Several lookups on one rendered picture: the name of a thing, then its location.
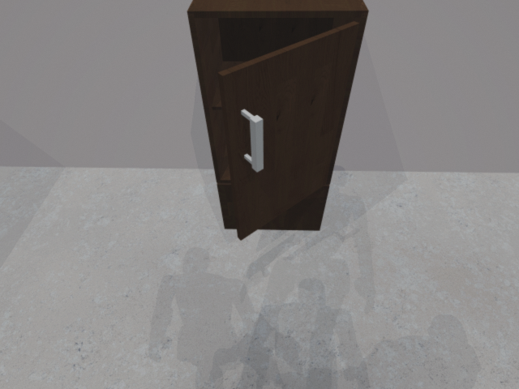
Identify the handle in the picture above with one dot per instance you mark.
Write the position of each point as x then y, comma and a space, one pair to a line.
257, 141

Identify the cupboard door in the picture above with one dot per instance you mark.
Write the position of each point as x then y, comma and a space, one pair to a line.
298, 91

